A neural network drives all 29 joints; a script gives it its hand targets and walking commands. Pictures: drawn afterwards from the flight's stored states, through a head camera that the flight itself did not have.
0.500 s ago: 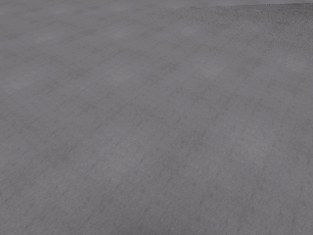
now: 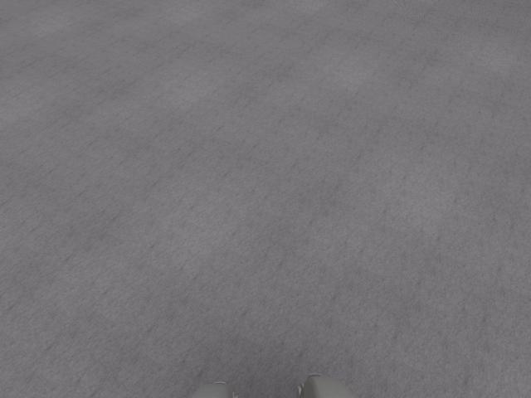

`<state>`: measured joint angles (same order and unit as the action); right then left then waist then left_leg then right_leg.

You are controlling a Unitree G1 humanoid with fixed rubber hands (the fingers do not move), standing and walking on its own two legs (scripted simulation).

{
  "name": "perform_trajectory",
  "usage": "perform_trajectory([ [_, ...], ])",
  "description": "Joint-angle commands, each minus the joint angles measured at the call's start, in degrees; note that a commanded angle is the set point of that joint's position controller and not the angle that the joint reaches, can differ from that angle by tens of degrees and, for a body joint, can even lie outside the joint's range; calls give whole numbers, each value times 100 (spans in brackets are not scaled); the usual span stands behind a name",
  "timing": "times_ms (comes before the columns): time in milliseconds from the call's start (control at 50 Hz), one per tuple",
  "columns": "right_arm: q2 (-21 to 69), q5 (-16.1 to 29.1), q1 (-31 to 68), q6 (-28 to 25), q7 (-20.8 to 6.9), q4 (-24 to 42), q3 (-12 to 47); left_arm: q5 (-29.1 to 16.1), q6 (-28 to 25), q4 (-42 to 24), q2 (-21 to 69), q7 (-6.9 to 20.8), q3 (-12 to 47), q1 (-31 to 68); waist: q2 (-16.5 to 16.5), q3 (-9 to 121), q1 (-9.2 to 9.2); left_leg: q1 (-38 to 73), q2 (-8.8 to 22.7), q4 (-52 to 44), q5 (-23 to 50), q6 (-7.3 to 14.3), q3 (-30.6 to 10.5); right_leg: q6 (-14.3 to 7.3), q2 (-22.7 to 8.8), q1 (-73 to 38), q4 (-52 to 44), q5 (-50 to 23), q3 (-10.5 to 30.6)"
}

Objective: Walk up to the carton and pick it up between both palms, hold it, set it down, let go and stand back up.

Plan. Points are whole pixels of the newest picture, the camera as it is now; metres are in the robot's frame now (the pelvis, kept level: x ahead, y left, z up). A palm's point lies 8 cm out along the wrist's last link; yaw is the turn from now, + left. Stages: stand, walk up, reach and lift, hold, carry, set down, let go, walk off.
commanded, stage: walk up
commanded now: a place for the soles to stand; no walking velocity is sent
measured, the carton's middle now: out of the picture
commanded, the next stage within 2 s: none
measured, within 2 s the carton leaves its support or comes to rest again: neither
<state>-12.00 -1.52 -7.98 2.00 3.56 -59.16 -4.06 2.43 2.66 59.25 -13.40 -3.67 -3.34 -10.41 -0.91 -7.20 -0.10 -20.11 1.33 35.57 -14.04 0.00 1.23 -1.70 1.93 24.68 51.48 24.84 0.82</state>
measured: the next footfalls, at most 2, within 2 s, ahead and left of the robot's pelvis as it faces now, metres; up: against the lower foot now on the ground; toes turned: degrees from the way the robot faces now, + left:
right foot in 0.12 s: -0.01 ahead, -0.13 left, +0.00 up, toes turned +0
left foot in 0.70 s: -0.20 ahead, +0.07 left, +0.00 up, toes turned -9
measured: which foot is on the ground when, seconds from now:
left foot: down 0.00-0.12, up 0.14-0.68, down 0.70-1.00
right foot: up 0.00-0.10, down 0.12-0.72, up 0.74-1.00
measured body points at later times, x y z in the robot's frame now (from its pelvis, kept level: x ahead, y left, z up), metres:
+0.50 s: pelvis -0.13 -0.05 +0.02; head -0.08 -0.08 +0.46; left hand -0.02 +0.21 -0.11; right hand -0.05 -0.34 -0.14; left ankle -0.18 +0.08 -0.64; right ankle -0.05 -0.13 -0.72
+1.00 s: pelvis -0.30 +0.01 +0.02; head -0.26 +0.06 +0.47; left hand -0.21 +0.31 -0.14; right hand -0.31 -0.28 -0.09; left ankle -0.24 +0.08 -0.72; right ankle -0.40 -0.16 -0.59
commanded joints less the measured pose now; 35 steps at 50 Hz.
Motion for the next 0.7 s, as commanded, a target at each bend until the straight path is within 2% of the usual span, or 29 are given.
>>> perform_trajectory([
  [0, -1211, -148, 602, 57, 76, 631, -283, -59, 30, -389, -375, 39, -160, -770, 1092, 894, 323, -182, 1573, -1060, 2503, 1295, -1282, -18, -335, -663, 357, 515, 434],
  [20, -1179, -152, 757, 87, 51, 701, -257, -73, -15, -360, -384, 51, -143, -927, 976, 1099, 430, 76, 1301, -635, 2739, 1044, -1002, -1, -398, -816, -478, 193, 380],
  [40, -1152, -127, 768, 135, 13, 744, -220, -85, -65, -301, -361, 65, -135, -1088, 665, 1238, 511, 282, 970, -152, 2514, 807, -702, 70, -378, -1045, -1591, -551, 205],
  [60, -1095, -68, 805, 201, -29, 775, -182, -97, -131, -281, -410, 78, -131, -1145, 35, 1107, 587, 108, 480, 566, 1718, 588, -320, 173, -345, -1281, -2853, -1662, 165],
  [80, -804, -16, 552, 234, -71, 830, -87, -116, -180, -332, -687, 84, -142, -968, -1094, 922, 367, -811, -172, 1225, -703, 367, -56, 237, -872, -1624, -3259, -2883, 1149],
  [100, -508, 1, 201, 253, -41, 857, -16, -110, -151, -506, -1157, 73, -222, -782, -2150, 834, 154, -1788, -609, 2144, -2638, 85, -83, -76, -1949, -1796, -3089, -4348, 2633],
  [120, -603, -65, -30, 293, 19, 719, -76, -118, -98, -626, -1180, 65, -220, -653, -1494, 725, 107, -1349, -433, 2841, -2493, 79, -664, -455, -2085, -1210, -3054, -4627, 2279],
  [140, -722, -2, 72, 296, 71, 815, -82, -101, -111, -760, -1532, 53, -238, -390, -1899, 824, 89, -1314, -519, 3201, -2489, 105, -776, -942, -2313, -797, -3305, -4251, 2635],
  [160, -836, 10, 358, 236, 71, 849, -78, -128, -105, -898, -1413, 53, -212, -124, -1522, 638, 147, -1334, -520, 3488, -2161, 103, -1021, -952, -2009, -663, -3368, -3906, 2405],
  [180, -1002, 25, 389, 210, 33, 752, -109, -98, -98, -973, -1232, 46, -133, 79, -1180, 597, 91, -1320, -623, 3754, -1744, 66, -1100, -878, -1699, -698, -3253, -3781, 2156],
  [200, -1107, 25, 217, 177, -20, 606, -125, -91, -87, -1058, -1043, 34, -80, 235, -752, 623, -15, -1272, -639, 3880, -1309, 13, -1085, -720, -1379, -920, -3036, -4027, 1710],
  [220, -1283, 74, 235, 211, 19, 596, -189, -137, -94, -1124, -1019, 59, -137, 273, -340, 646, -245, -1400, -693, 3912, -1210, 22, -982, -443, -1293, -1360, -2907, -4475, 1445],
  [240, -1262, 71, 99, 194, 15, 568, -166, -146, -117, -1189, -1004, 77, -136, 261, -154, 944, -258, -1509, -745, 3990, -1082, -38, -878, -361, -1219, -1850, -2806, -4686, 1351],
  [260, -1223, 60, 145, 185, 8, 592, -150, -185, -157, -1202, -966, 92, -138, 145, -45, 1117, -182, -1584, -769, 4140, -978, -88, -808, -380, -1217, -2150, -2798, -4645, 1411],
  [280, -1163, 54, 253, 190, 0, 650, -119, -224, -195, -1163, -930, 110, -143, -70, 10, 1205, -12, -1521, -761, 4174, -931, -140, -728, -424, -1204, -2225, -2879, -4428, 1530],
  [320, -1052, 75, 404, 221, -15, 765, -84, -246, -228, -1102, -896, 100, -150, -283, -125, 1267, 144, -1430, -692, 3949, -900, -226, -721, -625, -1251, -2338, -3006, -3948, 1739],
  [380, -1045, 164, 342, 307, -60, 776, -40, -171, -191, -1184, -932, 40, -169, -162, -519, 1251, 139, -1340, -518, 3295, -1000, -316, -685, -974, -1391, -2425, -3170, -3225, 1928],
  [440, -1097, 154, 355, 343, -88, 791, -33, -125, -147, -1146, -985, 31, -177, -371, -672, 1224, 307, -907, -399, 2407, -1292, -329, -631, -1044, -1425, -2332, -3391, -2671, 2227],
  [480, -1092, 166, 154, 339, -116, 744, -31, -100, -110, -1130, -1089, 29, -207, -351, -695, 1256, 308, -551, -390, 1957, -1435, -260, -543, -1022, -1399, -2179, -3555, -2192, 2265],
  [540, -1060, 230, -389, 314, -159, 616, -46, -79, -1, -1203, -1269, 47, -262, -44, -819, 1237, 139, 381, -456, 999, -1465, -35, -288, -747, -1147, -1460, -3949, -1186, 2044],
  [600, -986, 254, -881, 269, -157, 531, -71, -59, 155, -1211, -1399, 61, -304, 185, -1015, 1126, 52, 1102, -535, 20, -1226, 145, -61, -428, -960, -839, -4248, -555, 1995],
  [620, -942, 256, -1140, 247, -138, 481, -80, -64, 204, -1216, -1412, 66, -287, 341, -979, 1098, -79, 1380, -529, -486, -924, 225, 46, -260, -866, -587, -4231, -339, 1925],
  [640, -912, 261, -1395, 219, -113, 416, -96, -79, 244, -1255, -1357, 76, -245, 574, -787, 1038, -274, 1588, -493, -1076, -582, 329, 98, -27, -631, -285, -3990, -32, 1719],
  [660, -1006, 254, -1417, 192, -85, 415, -138, -113, 265, -1321, -1130, 93, -189, 642, 9, 854, -380, 1272, -100, -1688, -934, 514, -547, 209, -68, 15, -2906, 425, 1264],
  [680, -1455, 159, -1085, 159, -62, 579, -184, -143, 272, -1321, -796, 106, -192, 390, 1519, 585, -315, 814, 1613, -2407, -1847, 956, -2837, 409, 982, 891, -548, 587, 475],
])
